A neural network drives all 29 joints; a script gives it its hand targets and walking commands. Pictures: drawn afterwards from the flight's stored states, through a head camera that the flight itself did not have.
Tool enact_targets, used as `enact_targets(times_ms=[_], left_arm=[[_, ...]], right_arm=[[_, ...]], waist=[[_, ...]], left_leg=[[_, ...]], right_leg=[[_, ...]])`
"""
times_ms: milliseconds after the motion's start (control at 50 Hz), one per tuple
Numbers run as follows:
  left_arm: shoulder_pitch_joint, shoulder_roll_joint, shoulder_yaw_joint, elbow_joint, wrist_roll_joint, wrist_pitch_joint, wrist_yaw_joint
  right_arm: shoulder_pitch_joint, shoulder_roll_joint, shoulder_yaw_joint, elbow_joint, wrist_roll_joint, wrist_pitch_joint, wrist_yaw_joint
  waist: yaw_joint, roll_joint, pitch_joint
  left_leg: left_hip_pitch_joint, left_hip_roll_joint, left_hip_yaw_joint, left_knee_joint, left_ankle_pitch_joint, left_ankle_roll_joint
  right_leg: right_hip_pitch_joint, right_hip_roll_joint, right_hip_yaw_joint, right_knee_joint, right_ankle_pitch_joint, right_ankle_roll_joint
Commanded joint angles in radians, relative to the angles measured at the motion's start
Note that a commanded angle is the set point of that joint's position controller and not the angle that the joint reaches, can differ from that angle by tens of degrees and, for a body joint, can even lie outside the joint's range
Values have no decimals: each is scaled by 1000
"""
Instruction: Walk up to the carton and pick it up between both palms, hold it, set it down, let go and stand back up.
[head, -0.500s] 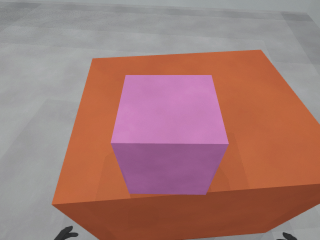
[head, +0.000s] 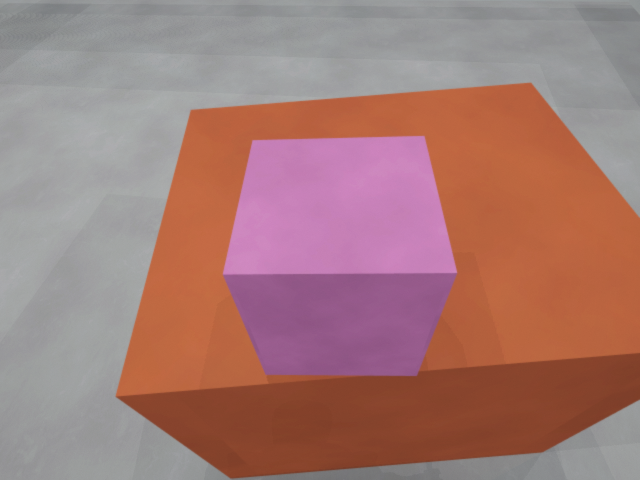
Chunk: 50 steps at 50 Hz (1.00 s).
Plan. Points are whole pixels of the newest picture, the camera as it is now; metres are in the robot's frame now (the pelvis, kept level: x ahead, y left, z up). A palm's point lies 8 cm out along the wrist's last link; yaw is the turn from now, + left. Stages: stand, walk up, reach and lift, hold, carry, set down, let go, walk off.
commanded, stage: walk up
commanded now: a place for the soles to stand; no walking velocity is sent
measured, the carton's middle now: (339, 264) +0.38 +0.01 +0.05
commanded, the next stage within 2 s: stand in 1.00 s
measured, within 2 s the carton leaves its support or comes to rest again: neither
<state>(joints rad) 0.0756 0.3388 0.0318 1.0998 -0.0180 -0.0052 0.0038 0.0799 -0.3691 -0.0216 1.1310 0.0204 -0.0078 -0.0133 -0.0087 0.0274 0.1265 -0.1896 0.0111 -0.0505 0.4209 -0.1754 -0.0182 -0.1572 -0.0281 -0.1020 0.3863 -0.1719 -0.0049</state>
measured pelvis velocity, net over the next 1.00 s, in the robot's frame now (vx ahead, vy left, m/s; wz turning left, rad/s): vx -0.05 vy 0.03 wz -0.05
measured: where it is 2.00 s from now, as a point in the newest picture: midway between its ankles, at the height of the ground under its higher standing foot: outside the picture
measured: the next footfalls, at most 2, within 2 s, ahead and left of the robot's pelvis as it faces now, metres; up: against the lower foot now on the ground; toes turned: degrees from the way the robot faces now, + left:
right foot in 0.46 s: -0.05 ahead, -0.11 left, +0.00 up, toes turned -1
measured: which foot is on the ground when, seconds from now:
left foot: down 0.00-1.00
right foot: down 0.00-0.22, up 0.24-0.44, down 0.46-1.00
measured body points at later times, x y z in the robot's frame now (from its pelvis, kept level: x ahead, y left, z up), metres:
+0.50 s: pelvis -0.06 +0.02 -0.01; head -0.02 +0.03 +0.43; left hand +0.01 +0.34 -0.14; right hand +0.05 -0.29 -0.13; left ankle +0.03 +0.13 -0.74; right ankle -0.09 -0.11 -0.75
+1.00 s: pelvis -0.05 +0.03 +0.00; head -0.05 +0.03 +0.45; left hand +0.05 +0.33 -0.13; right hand +0.01 -0.28 -0.13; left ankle +0.03 +0.13 -0.74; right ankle -0.09 -0.11 -0.74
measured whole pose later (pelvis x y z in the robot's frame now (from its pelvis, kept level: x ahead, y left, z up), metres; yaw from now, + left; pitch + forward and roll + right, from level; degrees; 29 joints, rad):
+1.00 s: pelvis -0.05 +0.03 +0.00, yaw -3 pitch -4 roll -1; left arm 0.14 0.36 0.02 1.06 -0.02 -0.03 0.01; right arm 0.12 -0.35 -0.04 1.10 0.02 -0.02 0.00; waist -0.02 0.00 0.06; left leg -0.22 0.00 0.03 0.35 -0.06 0.02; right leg -0.05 0.01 0.10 0.38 -0.26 0.03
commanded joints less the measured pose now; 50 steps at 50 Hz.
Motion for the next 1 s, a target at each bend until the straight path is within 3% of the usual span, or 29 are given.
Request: enact_targets(times_ms=[0, 80, 140, 160, 180, 200, 220, 240, 280, 300, 320, 340, 360, 380, 400, 420, 440, 460, 480, 500, 540, 600, 640, 720, 760, 860, 900, 920, 980], left_arm=[[-20, 265, 57, -82, 7, 7, 12], [-95, 266, 65, -146, 16, 26, 7], [-129, 283, 72, -191, 15, 38, 6], [-154, 279, 68, -205, 17, 39, 5], [-133, 265, 69, -208, 17, 45, 3], [-76, 255, 71, -220, 10, 57, -1], [-44, 258, 73, -220, 11, 72, 2], [-19, 261, 80, -217, 9, 76, 8], [47, 243, 68, -205, 1, 59, 8], [72, 240, 72, -192, -9, 49, 12], [107, 258, 77, -183, -2, 40, 14], [102, 249, 72, -181, 4, 35, 12], [90, 239, 65, -186, 0, 26, 11], [106, 245, 64, -184, 3, 22, 11], [129, 234, 67, -173, 8, 20, 5], [168, 215, 58, -147, -4, 14, 9], [171, 214, 55, -125, 1, 3, 13], [170, 247, 59, -116, 9, -5, 15], [60, 291, 65, -139, 13, -16, 11], [-19, 294, 60, -172, 13, -26, 4], [-6, 227, 31, -152, 3, -47, -2], [55, 249, 33, -133, 5, -48, 0], [77, 219, 27, -119, 0, -47, 0], [78, 238, 35, -107, -2, -39, 10], [93, 231, 26, -97, -1, -41, 12], [84, 225, 34, -81, -3, -35, 17], [86, 227, 31, -78, -2, -37, 17], [88, 224, 30, -73, -3, -34, 16], [85, 215, 28, -75, -1, -34, 20]], right_arm=[[19, -198, -36, -66, -8, 1, -12], [72, -205, -44, -92, -21, 17, -2], [119, -211, -57, -112, -30, 27, 4], [143, -231, -60, -111, -27, 26, 6], [123, -246, -68, -135, -37, 27, 9], [76, -292, -77, -163, -35, 23, 11], [29, -343, -84, -191, -20, 17, 11], [-20, -337, -86, -226, -39, 13, 3], [-48, -320, -92, -242, -38, 11, -10], [-57, -299, -89, -252, -29, 11, -13], [-43, -270, -85, -255, -25, 9, -14], [-38, -257, -86, -261, -29, 10, -13], [-18, -226, -74, -255, -35, 10, -14], [-8, -235, -77, -250, -35, 13, -12], [8, -243, -84, -242, -35, 21, -9], [22, -241, -82, -234, -33, 30, -3], [22, -231, -82, -220, -34, 27, -3], [65, -212, -76, -210, -16, 20, 1], [53, -190, -77, -204, 8, 14, 14], [38, -223, -92, -192, 5, 16, 16], [-29, -209, -72, -187, -4, 6, 24], [-17, -188, -72, -160, -7, -17, 19], [-13, -194, -73, -143, -4, -19, 16], [-6, -186, -65, -120, -4, -21, 14], [-23, -190, -63, -120, -5, -24, 13], [-17, -197, -59, -99, -6, -30, 9], [-12, -192, -59, -96, -5, -29, 9], [10, -192, -61, -99, -3, -26, 9], [-4, -193, -63, -87, -8, -28, 11]], waist=[[-6, -79, -184], [-24, -146, -156], [-26, -196, -137], [-40, -193, -158], [-29, -98, -142], [2, 103, -91], [-3, 232, -87], [21, 175, -79], [38, 102, -114], [36, 145, -144], [27, 116, -181], [21, 101, -170], [13, 108, -171], [8, 123, -171], [9, 159, -186], [4, 184, -185], [8, 129, -176], [-9, 15, -219], [-36, -82, -184], [-44, -116, -151], [-46, -19, -85], [-30, -133, -95], [-16, -63, -98], [-15, -90, -67], [1, -14, -86], [7, -12, -78], [8, -38, -85], [2, -2, -97], [7, 3, -90]], left_leg=[[-5, 57, -22, 71, 174, 42], [-20, 21, -18, 199, -51, 31], [-7, 19, -19, 256, -171, 32], [-20, 37, -51, 222, -143, 44], [-47, 65, -104, 120, -152, 51], [-161, 164, -300, -114, -184, 104], [-291, 289, -562, -291, -300, 173], [-316, 297, -581, -296, -356, 225], [-186, 240, -398, -180, -135, 233], [-137, 227, -311, -166, -126, 229], [-76, 238, -338, -160, -171, 229], [-46, 229, -290, -152, -172, 219], [-8, 237, -306, -144, -177, 224], [-25, 250, -285, -155, -224, 207], [0, 219, -251, -150, -262, 173], [25, 198, -206, -118, -231, 137], [-8, 190, -180, -69, -139, 101], [-4, 162, -156, -27, -83, 52], [11, 70, -55, -35, -118, -6], [166, 73, -21, 33, -165, -4], [175, 108, -70, -58, -62, 36], [157, 117, -63, -82, 23, 48], [146, 108, -60, -86, -35, 49], [109, 121, -73, -125, -15, 44], [120, 122, -71, -121, -12, 45], [44, 134, -104, -193, -120, 48], [73, 134, -83, -168, -63, 49], [85, 139, -80, -172, -69, 48], [55, 141, -100, -194, -143, 50]], right_leg=[[25, -196, 142, -63, 123, -99], [-89, -282, 186, -66, 22, -160], [-159, -312, 192, -40, -38, -175], [-141, -292, 173, -4, -65, -158], [-157, -242, 147, 74, -171, -118], [-157, -98, 70, 258, -350, -54], [-86, 63, 90, 508, -405, -7], [-86, 67, 199, 625, -413, -12], [-142, 74, 279, 721, -394, -19], [-147, 68, 278, 731, -353, -14], [-150, 63, 284, 683, -349, -9], [-157, 46, 248, 588, -344, 10], [-161, 31, 261, 463, -386, 3], [-97, -3, 227, 335, -402, -5], [-38, 14, 179, 151, -395, -8], [4, 31, 148, -31, -257, -8], [98, 13, 175, -161, -41, -18], [143, -68, 303, -209, -53, -41], [-12, -136, 411, -187, -227, -69], [-230, -168, 440, -193, -406, -78], [-234, -115, 339, -201, -279, -30], [-159, -101, 309, -188, -169, -8], [-136, -96, 299, -189, -186, -20], [-117, -78, 263, -165, -163, -13], [-94, -82, 275, -150, -120, -18], [-43, -59, 251, -113, -97, -14], [-37, -67, 260, -123, -63, -10], [-56, -72, 265, -107, -75, -14], [-38, -59, 261, -120, -110, -11]])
